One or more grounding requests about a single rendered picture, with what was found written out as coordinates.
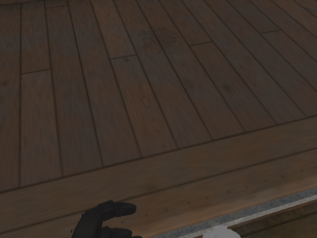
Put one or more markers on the left robot hand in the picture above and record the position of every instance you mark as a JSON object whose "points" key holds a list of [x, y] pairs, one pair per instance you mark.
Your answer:
{"points": [[90, 223]]}

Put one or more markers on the robot right shin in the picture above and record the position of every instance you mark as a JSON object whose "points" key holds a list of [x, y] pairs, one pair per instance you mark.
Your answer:
{"points": [[219, 227]]}

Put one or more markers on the right robot thigh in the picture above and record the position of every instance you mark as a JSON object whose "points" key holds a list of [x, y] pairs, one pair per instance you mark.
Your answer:
{"points": [[221, 233]]}

